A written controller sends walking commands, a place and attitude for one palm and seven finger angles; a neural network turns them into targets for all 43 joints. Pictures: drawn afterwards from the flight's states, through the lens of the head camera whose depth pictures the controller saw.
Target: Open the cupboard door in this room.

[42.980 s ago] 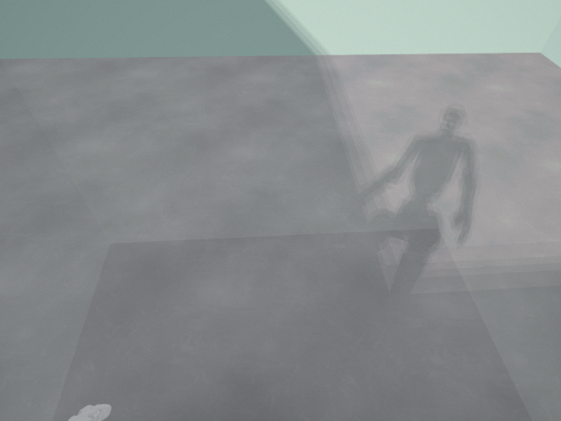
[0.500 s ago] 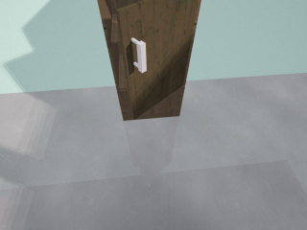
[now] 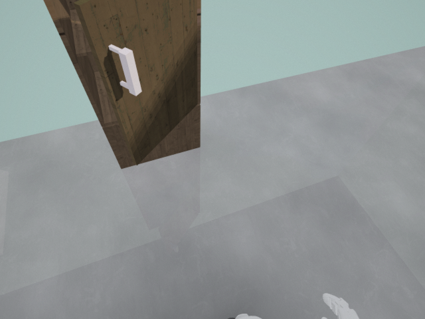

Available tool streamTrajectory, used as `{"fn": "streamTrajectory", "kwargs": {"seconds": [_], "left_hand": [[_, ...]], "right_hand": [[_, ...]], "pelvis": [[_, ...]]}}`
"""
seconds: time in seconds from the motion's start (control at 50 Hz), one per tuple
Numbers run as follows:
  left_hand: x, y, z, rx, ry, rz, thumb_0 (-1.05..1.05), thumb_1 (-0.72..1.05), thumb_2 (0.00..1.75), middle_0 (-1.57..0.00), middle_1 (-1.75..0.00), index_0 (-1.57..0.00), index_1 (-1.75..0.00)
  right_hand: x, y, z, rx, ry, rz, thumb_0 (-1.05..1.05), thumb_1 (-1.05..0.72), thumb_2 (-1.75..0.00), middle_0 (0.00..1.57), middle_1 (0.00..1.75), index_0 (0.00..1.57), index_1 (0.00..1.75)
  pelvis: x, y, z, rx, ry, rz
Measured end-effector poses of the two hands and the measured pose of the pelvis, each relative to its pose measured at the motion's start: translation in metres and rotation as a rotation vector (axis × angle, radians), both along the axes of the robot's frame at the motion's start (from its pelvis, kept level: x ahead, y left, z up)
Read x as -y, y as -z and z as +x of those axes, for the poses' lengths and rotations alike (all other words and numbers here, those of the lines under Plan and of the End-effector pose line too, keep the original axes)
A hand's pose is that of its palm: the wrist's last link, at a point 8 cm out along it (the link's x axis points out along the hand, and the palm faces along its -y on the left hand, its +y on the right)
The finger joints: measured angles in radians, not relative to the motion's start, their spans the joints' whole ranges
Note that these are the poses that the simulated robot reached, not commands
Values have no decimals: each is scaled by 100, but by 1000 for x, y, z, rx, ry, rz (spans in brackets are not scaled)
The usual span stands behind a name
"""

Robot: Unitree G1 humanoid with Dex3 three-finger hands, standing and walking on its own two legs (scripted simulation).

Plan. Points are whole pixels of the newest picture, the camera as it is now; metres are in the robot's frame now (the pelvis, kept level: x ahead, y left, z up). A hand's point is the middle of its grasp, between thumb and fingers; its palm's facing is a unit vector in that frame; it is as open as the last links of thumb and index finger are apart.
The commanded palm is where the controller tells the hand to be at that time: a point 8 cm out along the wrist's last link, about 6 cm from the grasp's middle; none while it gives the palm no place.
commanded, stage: walk to a spot facing it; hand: left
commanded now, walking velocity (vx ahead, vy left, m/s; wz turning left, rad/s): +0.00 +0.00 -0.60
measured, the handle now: (124, 70) +0.67 +0.29 +0.04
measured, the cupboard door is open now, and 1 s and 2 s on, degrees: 37 37 37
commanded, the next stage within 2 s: none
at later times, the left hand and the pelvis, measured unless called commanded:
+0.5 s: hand (141, 303) +0.16 +0.16 -0.16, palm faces -0.33 -0.91 -0.25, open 7.4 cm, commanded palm none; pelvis +0.00 -0.01 +0.00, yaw -19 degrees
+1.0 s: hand (192, 266) +0.24 +0.06 -0.16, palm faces -0.58 -0.78 -0.22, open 7.4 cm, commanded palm none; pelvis +0.06 -0.05 +0.00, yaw -37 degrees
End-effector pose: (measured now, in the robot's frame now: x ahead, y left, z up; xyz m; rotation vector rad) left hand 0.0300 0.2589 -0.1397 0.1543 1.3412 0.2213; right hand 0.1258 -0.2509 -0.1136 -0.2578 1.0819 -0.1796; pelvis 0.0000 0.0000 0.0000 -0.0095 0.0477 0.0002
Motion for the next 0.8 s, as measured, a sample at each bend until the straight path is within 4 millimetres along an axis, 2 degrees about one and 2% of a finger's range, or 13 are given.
{"fn": "streamTrajectory", "kwargs": {"seconds": [0.08,0.14,0.22,0.28,0.34,0.4,0.5,0.56,0.6,0.68,0.8], "left_hand": [[-14,-4,34,64,54,3,0,90,90,-20,-30,-20,-30],[-14,-13,61,113,103,7,0,91,90,-20,-30,-20,-30],[0,-20,97,149,204,15,0,91,90,-20,-30,-20,-30],[15,-17,120,185,286,36,0,91,90,-20,-30,-20,-30],[29,-16,130,186,337,50,0,91,90,-20,-30,-20,-30],[39,-17,131,157,378,44,0,91,90,-20,-30,-20,-30],[49,-10,136,112,447,1,0,90,90,-20,-30,-21,-30],[51,0,147,106,475,-34,0,90,90,-20,-30,-21,-30],[54,2,157,108,496,-51,0,90,90,-20,-30,-21,-30],[68,-10,178,131,540,-78,0,90,90,-20,-30,-20,-30],[111,-23,213,160,666,-83,0,91,90,-20,-30,-20,-30]], "right_hand": [[-3,-5,-29,-57,6,-21,0,-91,-90,20,30,20,30],[1,-5,-53,-104,41,-18,0,-90,-90,20,30,20,30],[13,3,-86,-136,130,5,0,-90,-90,20,30,20,30],[29,19,-110,-152,204,24,0,-90,-90,21,30,21,30],[42,27,-127,-182,272,21,0,-90,-90,20,30,20,30],[46,18,-135,-172,324,15,0,-91,-90,20,30,20,30],[38,3,-139,-111,392,7,0,-91,-90,20,30,20,30],[27,4,-148,-82,421,-16,0,-91,-90,20,30,20,30],[18,2,-159,-98,437,-20,0,-91,-90,20,30,20,30],[1,-6,-186,-161,476,13,0,-91,-90,20,30,20,30],[-5,0,-227,-214,597,72,0,-90,-90,20,30,20,30]], "pelvis": [[-2,-5,-2,18,34,-5],[-2,-9,-1,24,68,-22],[5,-6,1,32,132,-30],[16,7,4,32,172,-2],[17,9,0,41,218,-6],[15,3,-1,47,264,6],[7,-2,3,46,337,19],[-2,6,9,29,373,-11],[-4,5,9,32,399,-13],[1,-7,14,24,447,-25],[22,-10,25,10,537,-35]]}}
